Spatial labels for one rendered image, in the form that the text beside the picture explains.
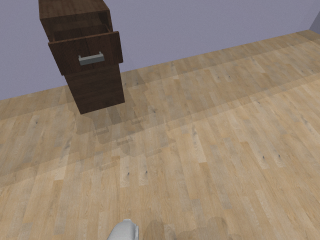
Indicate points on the robot left thigh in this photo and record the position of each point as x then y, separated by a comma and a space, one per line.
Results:
125, 230

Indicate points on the handle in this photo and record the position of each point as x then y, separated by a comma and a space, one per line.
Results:
91, 59

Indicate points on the drawer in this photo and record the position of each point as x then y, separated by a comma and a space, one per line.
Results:
87, 41

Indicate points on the cabinet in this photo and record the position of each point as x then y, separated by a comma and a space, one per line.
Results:
92, 89

